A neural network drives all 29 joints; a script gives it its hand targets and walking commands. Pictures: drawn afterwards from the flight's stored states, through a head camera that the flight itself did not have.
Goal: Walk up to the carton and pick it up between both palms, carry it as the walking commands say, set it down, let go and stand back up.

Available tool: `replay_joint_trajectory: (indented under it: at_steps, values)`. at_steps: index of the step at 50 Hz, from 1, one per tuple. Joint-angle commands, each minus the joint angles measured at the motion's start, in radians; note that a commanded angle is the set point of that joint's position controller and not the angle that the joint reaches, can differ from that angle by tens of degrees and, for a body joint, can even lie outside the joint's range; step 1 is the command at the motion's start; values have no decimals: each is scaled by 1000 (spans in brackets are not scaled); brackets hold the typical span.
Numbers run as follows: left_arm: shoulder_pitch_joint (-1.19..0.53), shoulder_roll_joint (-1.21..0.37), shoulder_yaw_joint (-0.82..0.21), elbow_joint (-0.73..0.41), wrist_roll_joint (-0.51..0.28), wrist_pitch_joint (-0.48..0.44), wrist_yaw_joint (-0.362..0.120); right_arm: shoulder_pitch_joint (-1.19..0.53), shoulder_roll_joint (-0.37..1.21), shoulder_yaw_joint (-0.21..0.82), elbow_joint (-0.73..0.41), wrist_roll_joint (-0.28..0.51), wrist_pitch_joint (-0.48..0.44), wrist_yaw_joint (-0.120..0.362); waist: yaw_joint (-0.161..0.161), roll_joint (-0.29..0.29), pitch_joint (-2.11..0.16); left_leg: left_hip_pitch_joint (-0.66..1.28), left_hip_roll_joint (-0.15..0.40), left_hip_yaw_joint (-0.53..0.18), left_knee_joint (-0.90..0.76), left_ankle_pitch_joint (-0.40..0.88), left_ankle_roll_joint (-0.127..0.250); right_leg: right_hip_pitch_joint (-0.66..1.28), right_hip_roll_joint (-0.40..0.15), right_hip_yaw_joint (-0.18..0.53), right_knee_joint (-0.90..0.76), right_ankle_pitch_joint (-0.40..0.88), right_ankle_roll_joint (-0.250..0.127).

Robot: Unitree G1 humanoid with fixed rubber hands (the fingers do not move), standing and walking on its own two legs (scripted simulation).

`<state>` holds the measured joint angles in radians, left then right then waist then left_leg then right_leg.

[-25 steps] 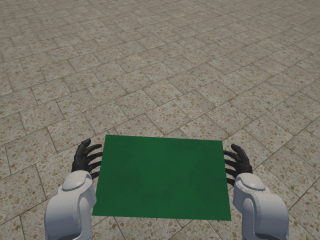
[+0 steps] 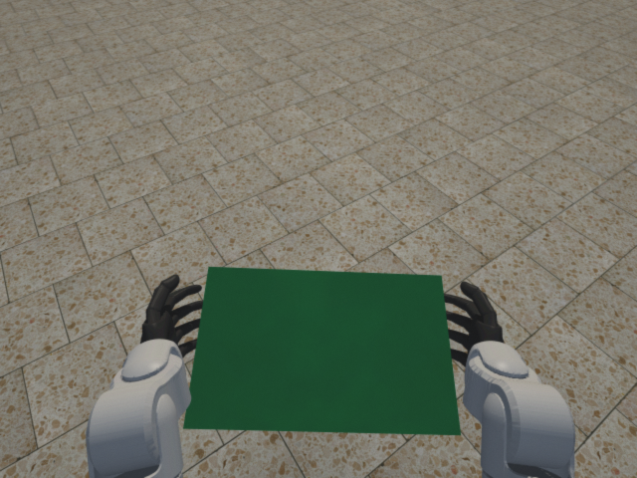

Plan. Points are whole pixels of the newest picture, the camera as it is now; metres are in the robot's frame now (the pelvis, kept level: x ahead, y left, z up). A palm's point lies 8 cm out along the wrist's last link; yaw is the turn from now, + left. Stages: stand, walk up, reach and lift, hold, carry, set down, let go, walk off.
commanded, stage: carry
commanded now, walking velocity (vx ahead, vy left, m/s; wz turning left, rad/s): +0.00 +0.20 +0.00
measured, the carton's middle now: (320, 359) +0.27 +0.02 +0.00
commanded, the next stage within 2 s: none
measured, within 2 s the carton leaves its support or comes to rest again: neither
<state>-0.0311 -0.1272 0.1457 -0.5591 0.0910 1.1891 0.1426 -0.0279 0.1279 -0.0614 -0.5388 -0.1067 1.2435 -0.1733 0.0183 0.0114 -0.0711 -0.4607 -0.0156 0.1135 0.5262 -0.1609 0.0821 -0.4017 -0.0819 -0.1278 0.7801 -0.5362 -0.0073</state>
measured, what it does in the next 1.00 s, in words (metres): steps to the left: right foot, then left foot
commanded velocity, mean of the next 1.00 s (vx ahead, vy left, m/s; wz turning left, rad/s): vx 0.00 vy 0.20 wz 0.00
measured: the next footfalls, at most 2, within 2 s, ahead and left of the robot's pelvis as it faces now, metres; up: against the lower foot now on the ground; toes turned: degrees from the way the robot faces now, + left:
right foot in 0.04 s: +0.01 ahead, -0.11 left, +0.00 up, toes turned -9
left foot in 0.26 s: +0.07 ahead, +0.18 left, +0.00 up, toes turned +6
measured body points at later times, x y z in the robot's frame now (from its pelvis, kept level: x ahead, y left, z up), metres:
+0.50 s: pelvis -0.04 +0.11 +0.00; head -0.03 +0.10 +0.45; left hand +0.21 +0.29 +0.09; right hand +0.22 -0.06 +0.08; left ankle +0.03 +0.18 -0.73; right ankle -0.06 -0.01 -0.73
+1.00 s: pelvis -0.07 +0.21 +0.00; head -0.07 +0.20 +0.45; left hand +0.17 +0.40 +0.09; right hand +0.18 +0.05 +0.08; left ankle -0.02 +0.30 -0.71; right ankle -0.08 +0.08 -0.73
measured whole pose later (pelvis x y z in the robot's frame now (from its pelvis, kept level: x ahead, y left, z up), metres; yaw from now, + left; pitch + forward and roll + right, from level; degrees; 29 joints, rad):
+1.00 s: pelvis -0.07 +0.21 +0.00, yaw +1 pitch +5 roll +0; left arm -0.01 -0.13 0.12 -0.55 0.09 1.18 0.15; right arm 0.00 0.13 -0.08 -0.56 -0.11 1.24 -0.17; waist 0.02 0.02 -0.09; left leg -0.50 -0.01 0.10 0.69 -0.31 -0.01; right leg -0.33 -0.11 -0.15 0.55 -0.29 0.03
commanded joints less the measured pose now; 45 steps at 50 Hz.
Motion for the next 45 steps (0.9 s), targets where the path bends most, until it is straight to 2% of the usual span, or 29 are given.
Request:
replay_joint_trajectory:
  at_steps: [1,2,3,4,5,7,9,11,13,14,15,16,18,21,23,24,25,26,27,29,31,33,34,35,36,37,39,43,45]
  values:
    - [-401,-904,-768,-55,-421,20,-257,-456,863,700,-164,384,-61,246,-3,129,-291,208,214,-197,-224,99,17,137,22,-30,-236,80,-26]
    - [-396,-901,-765,-55,-422,18,-258,-443,856,697,-160,377,-63,243,6,67,-291,148,178,-150,-171,112,-29,254,-19,7,-398,179,-37]
    - [-373,-888,-756,-42,-418,16,-258,-445,847,693,-155,370,-64,239,19,-30,-271,-8,134,-104,-84,100,-89,398,-131,141,-489,230,-59]
    - [-344,-870,-733,-1,-402,15,-257,-443,820,705,-159,370,-54,237,2,-300,-253,-146,66,-65,119,-117,-126,381,-348,445,-506,291,-127]
    - [-358,-862,-742,-16,-401,13,-258,-459,817,700,-161,371,-52,237,-7,-312,-197,-196,76,-81,307,-232,-138,283,-472,454,-504,484,-180]
    - [-371,-850,-752,-55,-400,12,-258,-469,834,721,-166,390,-52,239,-21,-169,-158,-164,86,-123,325,-212,-125,236,-372,267,-441,614,-119]
    - [-362,-860,-752,-88,-394,11,-250,-446,845,728,-166,400,-53,247,-17,-173,-170,-76,58,-57,179,-131,-113,234,-267,135,-364,718,-52]
    - [-347,-849,-750,-107,-382,13,-239,-449,845,734,-177,415,-50,250,-13,-178,-210,43,13,30,10,-37,-106,240,-221,86,-288,760,-29]
    - [-316,-821,-738,-103,-365,20,-230,-443,825,741,-187,423,-40,250,-16,-70,-275,241,38,-14,-141,52,-91,167,-151,37,-149,564,11]
    - [-297,-801,-733,-101,-357,26,-225,-441,805,737,-178,422,-34,251,-8,59,-308,341,184,-170,-108,309,-54,55,-103,15,-64,297,50]
    - [-328,-795,-749,-119,-358,34,-225,-423,803,717,-153,419,-35,251,-11,256,-286,342,297,-321,-131,421,10,-54,-32,-50,28,10,75]
    - [-317,-807,-737,-85,-353,42,-228,-422,811,713,-151,419,-32,252,-12,251,-299,314,317,-332,-156,377,44,-51,-28,-24,123,-78,51]
    - [-372,-854,-755,-80,-384,36,-242,-449,840,712,-159,410,-41,254,-7,180,-284,226,290,-269,-168,255,55,-21,-23,20,159,-62,14]
    - [-409,-893,-769,-76,-416,27,-251,-461,863,708,-175,397,-55,250,-15,167,-276,214,244,-209,-201,154,50,38,7,-11,-20,-8,-6]
    - [-396,-897,-768,-72,-421,22,-253,-436,859,702,-167,384,-59,244,-4,107,-289,214,217,-181,-176,134,33,140,2,-18,-275,121,-17]
    - [-382,-893,-763,-68,-420,21,-254,-428,851,699,-164,377,-60,241,7,44,-285,122,180,-135,-120,129,-14,270,-49,36,-413,211,-31]
    - [-357,-876,-751,-48,-415,19,-254,-426,838,697,-159,373,-59,238,15,-82,-274,-50,119,-79,-41,60,-91,406,-184,208,-484,230,-67]
    - [-335,-863,-734,-13,-398,17,-254,-442,811,709,-168,377,-50,238,0,-314,-234,-152,62,-46,160,-176,-117,332,-383,447,-503,346,-135]
    - [-356,-853,-744,-40,-398,15,-254,-459,814,708,-174,382,-50,239,-9,-291,-194,-162,89,-97,297,-243,-130,253,-456,422,-496,484,-169]
    - [-364,-844,-748,-68,-393,13,-253,-464,830,730,-176,399,-49,244,-20,-184,-160,-125,95,-117,276,-195,-119,212,-354,250,-444,553,-101]
    - [-356,-858,-752,-103,-390,13,-246,-440,841,734,-177,407,-50,250,-13,-182,-177,-36,52,-41,133,-116,-112,223,-259,133,-365,669,-45]
    - [-341,-843,-752,-118,-380,15,-235,-438,837,737,-183,419,-47,252,-15,-152,-221,105,13,24,-38,-23,-102,214,-200,78,-270,667,-18]
    - [-325,-828,-747,-116,-372,19,-231,-438,825,740,-190,422,-42,252,-16,-90,-247,197,25,1,-129,18,-97,183,-164,49,-198,583,1]
    - [-307,-804,-737,-104,-361,25,-225,-434,804,735,-185,421,-35,252,-12,-13,-280,307,114,-99,-135,149,-82,96,-136,36,-128,390,29]
    - [-319,-793,-749,-124,-360,33,-223,-428,795,720,-160,419,-34,253,-7,209,-265,327,277,-291,-138,320,-18,-35,-52,-34,-35,74,68]
    - [-321,-796,-742,-103,-353,41,-225,-415,802,712,-150,419,-30,254,-13,263,-275,305,312,-329,-181,298,26,-45,-33,-44,55,-45,59]
    - [-364,-838,-750,-86,-378,40,-238,-437,826,707,-153,407,-35,255,-9,182,-274,233,292,-278,-185,219,49,-17,-22,8,129,-51,17]
    - [-401,-887,-768,-75,-418,30,-250,-441,855,701,-163,388,-51,248,-11,141,-274,225,234,-192,-192,142,46,71,3,-16,-138,51,-10]
    - [-384,-887,-762,-68,-419,26,-253,-422,845,692,-153,375,-55,242,6,33,-274,108,178,-125,-112,114,-18,273,-63,42,-412,229,-28]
